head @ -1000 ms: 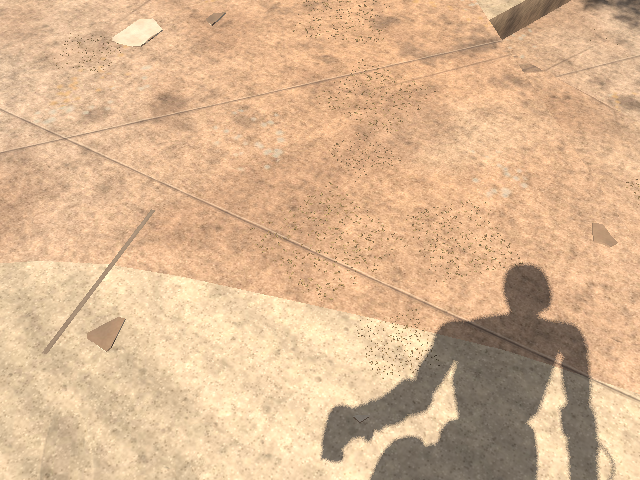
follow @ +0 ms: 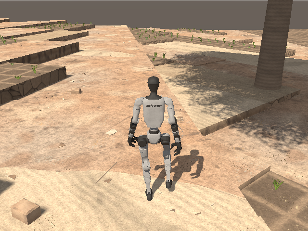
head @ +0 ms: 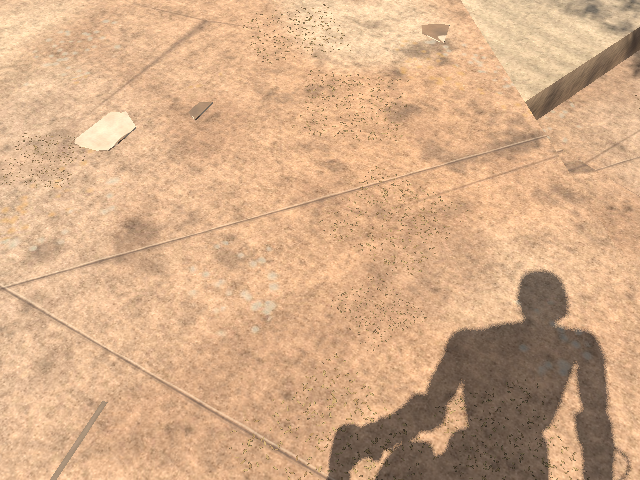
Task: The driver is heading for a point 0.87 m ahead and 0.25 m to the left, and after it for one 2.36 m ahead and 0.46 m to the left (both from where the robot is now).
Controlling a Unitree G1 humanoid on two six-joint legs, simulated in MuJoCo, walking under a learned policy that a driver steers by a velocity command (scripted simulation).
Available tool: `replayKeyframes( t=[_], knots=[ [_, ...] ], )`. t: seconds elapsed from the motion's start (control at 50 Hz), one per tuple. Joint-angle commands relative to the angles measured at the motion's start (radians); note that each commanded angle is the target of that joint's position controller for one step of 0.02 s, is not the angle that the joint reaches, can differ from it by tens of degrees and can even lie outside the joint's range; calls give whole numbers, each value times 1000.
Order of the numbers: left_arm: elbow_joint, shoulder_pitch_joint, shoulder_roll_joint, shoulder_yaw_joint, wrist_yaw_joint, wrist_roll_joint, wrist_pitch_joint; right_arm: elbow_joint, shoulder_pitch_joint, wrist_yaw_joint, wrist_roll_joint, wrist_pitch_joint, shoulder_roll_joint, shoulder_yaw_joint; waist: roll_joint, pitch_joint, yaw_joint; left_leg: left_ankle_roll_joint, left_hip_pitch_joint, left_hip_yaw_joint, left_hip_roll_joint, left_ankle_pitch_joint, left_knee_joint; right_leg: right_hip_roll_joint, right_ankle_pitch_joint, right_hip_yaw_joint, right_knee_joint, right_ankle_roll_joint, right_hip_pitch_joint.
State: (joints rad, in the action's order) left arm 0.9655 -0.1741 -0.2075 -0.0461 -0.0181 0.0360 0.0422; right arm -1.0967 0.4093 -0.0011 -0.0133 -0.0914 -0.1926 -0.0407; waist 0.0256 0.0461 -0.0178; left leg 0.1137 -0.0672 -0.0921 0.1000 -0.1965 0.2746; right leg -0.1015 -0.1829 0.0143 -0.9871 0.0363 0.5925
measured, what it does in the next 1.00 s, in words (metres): walks ahead, turning left: right foot, then left foot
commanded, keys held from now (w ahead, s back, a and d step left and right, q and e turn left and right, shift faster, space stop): w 0.24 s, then w+q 0.76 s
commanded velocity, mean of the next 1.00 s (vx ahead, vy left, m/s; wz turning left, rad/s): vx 0.50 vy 0.00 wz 0.32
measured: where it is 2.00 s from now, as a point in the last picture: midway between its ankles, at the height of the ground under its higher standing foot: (231, 295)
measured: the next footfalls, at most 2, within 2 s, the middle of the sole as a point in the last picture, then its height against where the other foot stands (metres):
right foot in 0.26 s outside the picture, level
left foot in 0.82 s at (295, 450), level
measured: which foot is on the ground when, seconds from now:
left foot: down 0.00-0.26, up 0.28-0.80, down 0.82-1.00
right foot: up 0.00-0.24, down 0.26-0.84, up 0.86-1.00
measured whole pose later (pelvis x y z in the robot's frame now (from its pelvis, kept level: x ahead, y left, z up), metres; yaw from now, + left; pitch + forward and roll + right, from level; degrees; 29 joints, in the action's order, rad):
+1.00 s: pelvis +0.53 +0.02 -0.01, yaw +23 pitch +0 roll +0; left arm 0.85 -0.19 -0.22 -0.05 0.00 0.04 0.07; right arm -0.94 0.27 0.00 0.00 -0.04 -0.25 -0.08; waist 0.01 0.06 0.00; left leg 0.16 -0.22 -0.04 0.15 -0.19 0.41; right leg -0.11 -0.32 0.01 -1.18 -0.01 0.51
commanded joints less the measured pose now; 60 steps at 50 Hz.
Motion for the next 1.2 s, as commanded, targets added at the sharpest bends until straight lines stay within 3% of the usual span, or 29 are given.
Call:
replayKeyframes(
  t=[0.02, 0.08, 0.16, 0.2, 0.24, 0.26, 0.28, 0.3, 0.32, 0.34, 0.36, 0.4, 0.5, 0.6, 0.68, 0.74, 0.78, 0.8, 0.82, 0.84, 0.86, 0.88, 0.9, 0.92, 0.96, 0.98, 1.04, 1.12, 1.2],
  knots=[
    [-65, 64, -30, 0, -7, -7, -2, 46, 28, -1, 1, -16, -98, -8, -71, 62, 8, 89, -62, 173, -252, 306, -160, 2, 113, -54, 140, -23, 36],
    [-98, 160, -19, 9, -8, -15, 1, 32, 91, -4, 1, -16, -100, -5, -92, 57, -27, 74, 9, 146, -251, 381, -143, 28, 173, -84, 279, -19, 16],
    [-136, 240, -36, 8, -6, -16, 10, 15, 137, -13, -10, -11, -111, -7, -104, 67, -48, 85, 147, 150, -300, 476, -90, 53, 127, -94, 381, 15, 28],
    [-138, 210, -52, 1, -2, -15, 20, 15, 114, -19, -15, -9, -124, -11, -110, 55, -16, 73, 182, 137, -319, 626, -22, 77, 53, -99, 429, 47, -41],
    [-78, 15, -81, -18, 10, -12, 34, 19, 80, -21, -13, -6, -142, -16, -107, -41, 72, 45, 173, 106, -299, 837, 195, 139, 21, -122, 503, 87, -277],
    [-24, -155, -115, -35, 19, 2, 46, 28, 70, -18, -4, -5, -128, -11, -74, -131, 139, 26, 48, 85, -259, 722, 396, 102, 65, -80, 542, 116, -522],
    [-4, -315, -217, -61, 31, 30, 54, 70, 95, -9, 24, -7, -61, 8, 64, -278, 168, -7, -231, 42, -176, 319, 724, -172, -26, 240, 562, 185, -825],
    [-1, -316, -261, -74, 19, 18, 41, 60, 194, -8, 42, 0, -30, 6, 200, -372, 123, -21, -470, 66, -27, -357, 996, -361, -27, 618, 682, 288, -943],
    [-16, -212, -190, -60, 12, -10, 32, 63, 96, -14, 16, 11, -117, -19, 31, -232, 92, -6, -533, 155, -103, -261, 1039, -298, -146, 523, 712, 239, -802],
    [-34, -110, -124, -41, 9, -16, 36, 86, 25, -7, 10, 7, -99, -19, 13, -95, 63, -6, -534, 155, -138, -164, 994, -260, -130, 379, 762, 202, -636],
    [-37, -64, -81, -29, 8, -12, 45, 88, 1, -4, 7, 10, -74, -18, 2, -34, 38, -7, -501, 151, -170, -109, 946, -215, -65, 274, 801, 160, -534],
    [-13, -78, -36, -14, 19, -17, 58, 84, 21, 10, -16, 37, -46, -21, 41, 0, -3, -23, -436, 143, -193, -69, 897, -155, 44, 125, 833, 110, -434],
    [15, -179, -71, -20, 30, -20, 82, 144, -100, 29, -16, 71, -32, -27, 37, 24, -10, -44, -566, 109, -206, 55, 851, -135, 247, -39, 850, 90, -463],
    [26, -238, -68, -12, 39, -19, 82, 222, -290, 43, -10, 67, -23, -14, 35, 60, 22, -54, -599, 44, -189, 198, 590, -107, 382, -158, 845, 69, -509],
    [49, -307, -93, -15, 54, -18, 72, 277, -401, 48, -15, 65, -22, -4, 36, 71, 52, -23, -571, -36, -158, 179, 416, -143, 517, -213, 811, 70, -629],
    [51, -302, -122, -23, 65, -13, 58, 282, -368, 45, -19, 66, -46, -14, 64, 31, 19, 32, -476, -82, -94, 62, 372, -165, 862, -262, 676, 63, -710],
    [40, -277, -152, -33, 68, -8, 43, 253, -251, 39, -21, 66, -76, -31, 88, -39, -36, 81, -347, -99, -32, -42, 354, -174, 1031, -280, 469, 71, -729],
    [29, -268, -165, -38, 63, -8, 34, 227, -157, 35, -25, 61, -102, -45, 82, -94, -73, 108, -227, -86, -6, -64, 305, -176, 976, -278, 300, 72, -691],
    [7, -238, -172, -40, 53, -14, 31, 190, -22, 26, -36, 53, -151, -68, 24, -159, -148, 150, -16, 5, -39, -48, 201, -153, 761, -289, 39, 44, -542],
    [-45, -255, -69, -21, 40, -20, 33, 192, -6, 14, -40, 51, -255, -96, -159, -231, -103, 246, 240, 405, -324, -49, 178, -30, -44, -277, -301, 3, -195],
    [-117, -194, -99, -29, 26, -27, 42, 212, -4, 18, -15, 65, -303, -104, -186, -288, -91, 370, 350, 862, -455, -60, 17, 146, -369, -74, -513, -25, 81],
    [-139, -87, -118, -29, 20, -20, 55, 205, -45, 10, -1, 72, -269, -95, -63, -141, -83, 323, 258, 699, -432, -60, -18, 58, -256, 15, -477, -15, 192],
    [-146, -79, -118, -26, 17, -28, 68, 208, -93, 5, 6, 69, -218, -82, -24, -55, -46, 275, 126, 590, -399, 19, -40, 24, -167, 10, -387, -14, 162],
    [-129, -102, -114, -28, 21, -24, 67, 216, -141, 2, 4, 62, -180, -71, 32, -11, 5, 223, 26, 495, -341, 142, -51, -5, -132, 10, -297, -21, 96],
    [-123, -141, -98, -26, 18, 10, 28, 224, -168, -5, 15, 41, -151, -57, 7, -26, 51, 186, -72, 373, -261, 306, -54, -26, -120, 13, -202, -52, -18],
    [-131, -136, -94, -26, 13, 15, 12, 222, -148, -4, 18, 29, -158, -57, -3, -35, 55, 185, -81, 354, -242, 374, -51, -23, -119, 3, -178, -65, -28],
    [-174, -47, -88, -22, 5, 13, -11, 216, -81, -1, 18, 20, -197, -64, -38, -27, 35, 161, -89, 327, -204, 419, -58, -20, -33, -21, -75, -92, 25],
    [-241, 121, -105, -20, 2, 8, -16, 216, 18, 0, 14, 27, -198, -63, -76, -7, -30, 124, 1, 369, -198, 403, -56, -2, 86, -19, 84, -101, 135],
    [-293, 242, -104, -7, -6, 2, -8, 221, 76, -7, 8, 31, -206, -62, -91, -1, -71, 123, 97, 404, -204, 437, -20, 37, 138, -14, 228, -89, 162]
  ],
)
